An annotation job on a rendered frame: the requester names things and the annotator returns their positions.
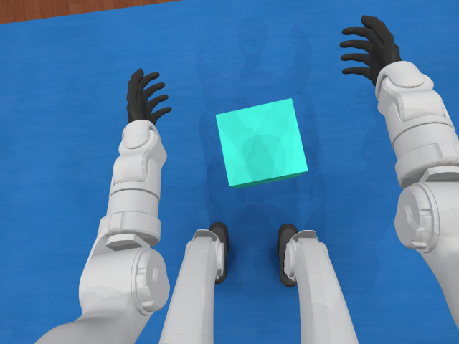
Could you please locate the robot left forearm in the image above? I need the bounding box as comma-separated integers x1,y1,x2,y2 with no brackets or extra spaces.
79,120,167,308

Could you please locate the carton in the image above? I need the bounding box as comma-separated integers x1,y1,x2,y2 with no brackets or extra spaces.
216,98,308,189

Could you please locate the robot left foot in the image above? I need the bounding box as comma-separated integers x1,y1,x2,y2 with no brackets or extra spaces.
209,222,229,284

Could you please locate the robot right upper arm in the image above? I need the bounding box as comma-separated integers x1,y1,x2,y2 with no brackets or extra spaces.
394,182,459,330

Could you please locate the robot right thigh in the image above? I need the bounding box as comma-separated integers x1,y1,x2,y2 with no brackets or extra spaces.
286,238,359,344

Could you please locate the robot left upper arm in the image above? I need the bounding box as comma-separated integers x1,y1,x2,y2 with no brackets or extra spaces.
34,247,170,344

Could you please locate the right robot hand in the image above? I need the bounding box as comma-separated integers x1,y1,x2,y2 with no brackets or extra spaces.
339,15,402,87

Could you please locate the left robot hand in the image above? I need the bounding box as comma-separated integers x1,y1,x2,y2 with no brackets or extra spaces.
127,68,171,126

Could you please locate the robot right forearm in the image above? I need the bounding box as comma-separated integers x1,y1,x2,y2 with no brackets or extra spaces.
375,61,459,189

